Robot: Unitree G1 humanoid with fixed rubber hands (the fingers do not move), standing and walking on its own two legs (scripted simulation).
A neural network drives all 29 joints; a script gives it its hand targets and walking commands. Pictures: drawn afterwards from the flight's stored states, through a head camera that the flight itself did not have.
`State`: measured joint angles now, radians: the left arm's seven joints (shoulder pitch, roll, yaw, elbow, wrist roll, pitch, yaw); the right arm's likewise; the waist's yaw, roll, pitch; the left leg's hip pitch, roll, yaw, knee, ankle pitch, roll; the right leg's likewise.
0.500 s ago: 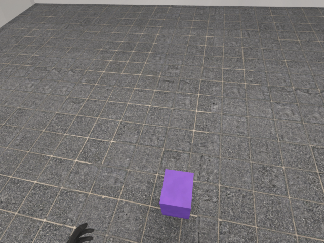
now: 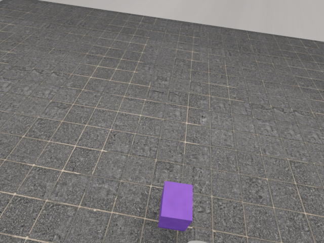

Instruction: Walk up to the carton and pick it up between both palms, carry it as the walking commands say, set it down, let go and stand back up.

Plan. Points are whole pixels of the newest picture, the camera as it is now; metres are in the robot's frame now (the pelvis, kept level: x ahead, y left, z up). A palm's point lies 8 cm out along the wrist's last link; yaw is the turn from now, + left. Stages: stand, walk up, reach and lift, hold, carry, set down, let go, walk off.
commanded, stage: walk up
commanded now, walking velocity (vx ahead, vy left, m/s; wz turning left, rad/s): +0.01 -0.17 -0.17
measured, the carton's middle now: (174, 206) +0.41 -0.12 -0.67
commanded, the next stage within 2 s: stand in 1.50 s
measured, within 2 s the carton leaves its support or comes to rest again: neither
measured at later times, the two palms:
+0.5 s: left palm out of the picture +0.10 +0.15 -0.14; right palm out of the picture +0.00 -0.28 -0.16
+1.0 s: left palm out of the picture +0.04 +0.15 -0.16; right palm out of the picture +0.04 -0.26 -0.15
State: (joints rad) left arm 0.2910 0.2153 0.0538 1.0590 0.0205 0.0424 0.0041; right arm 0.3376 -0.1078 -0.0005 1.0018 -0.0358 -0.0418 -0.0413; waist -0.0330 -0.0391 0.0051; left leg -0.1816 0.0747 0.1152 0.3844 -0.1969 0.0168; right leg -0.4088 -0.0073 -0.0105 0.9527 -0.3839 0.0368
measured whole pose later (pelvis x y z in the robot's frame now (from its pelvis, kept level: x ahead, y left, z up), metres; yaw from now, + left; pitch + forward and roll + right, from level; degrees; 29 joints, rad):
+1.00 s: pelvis +0.06 -0.06 +0.00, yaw -2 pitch -1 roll +0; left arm 0.30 0.12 0.01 1.16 0.01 -0.02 0.03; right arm 0.28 -0.11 0.01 1.17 0.00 -0.03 -0.04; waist 0.01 -0.02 0.03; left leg -0.11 0.00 0.05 0.35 -0.23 0.02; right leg -0.12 -0.02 -0.06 0.34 -0.21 0.01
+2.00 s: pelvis +0.05 -0.05 -0.04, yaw +0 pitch +12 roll -1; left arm -0.10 0.23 -0.09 0.67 -0.11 0.59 0.08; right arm -0.10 -0.23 0.07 0.69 0.13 0.58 -0.03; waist -0.05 0.01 -0.14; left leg -0.59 -0.01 -0.01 0.78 -0.40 0.02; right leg -0.57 -0.01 -0.03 0.73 -0.36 0.01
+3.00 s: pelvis -0.06 -0.05 -0.13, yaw -1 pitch +31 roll -1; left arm -0.87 0.07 0.21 0.87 0.09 0.19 0.13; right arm -0.76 -0.03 -0.30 0.77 -0.04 0.15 -0.13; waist -0.06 0.02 0.02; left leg -1.35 -0.04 -0.04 1.14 -0.34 0.00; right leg -1.33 0.03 0.04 1.11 -0.32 0.04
